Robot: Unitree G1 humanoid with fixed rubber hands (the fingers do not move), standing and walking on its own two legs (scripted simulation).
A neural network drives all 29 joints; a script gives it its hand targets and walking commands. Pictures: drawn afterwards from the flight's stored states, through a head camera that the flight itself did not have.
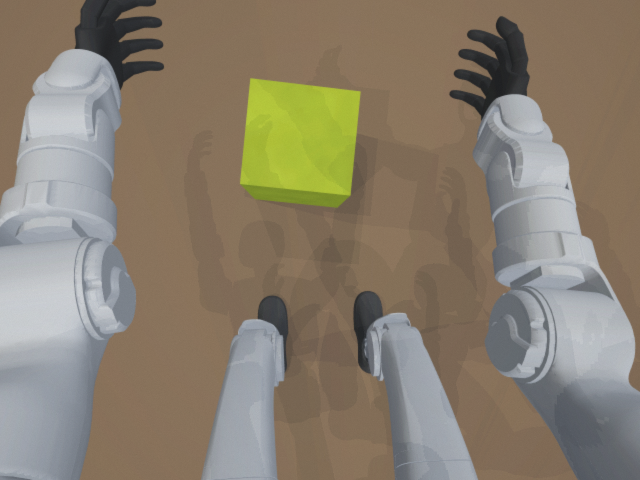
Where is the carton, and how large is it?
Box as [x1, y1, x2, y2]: [240, 78, 360, 207]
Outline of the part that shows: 250,78 240,184 254,198 335,207 338,206 350,194 360,91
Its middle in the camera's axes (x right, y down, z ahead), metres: -0.04 -0.20 +0.85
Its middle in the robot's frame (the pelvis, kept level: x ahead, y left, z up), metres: +0.56 +0.02 -0.54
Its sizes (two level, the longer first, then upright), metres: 0.210 0.200 0.250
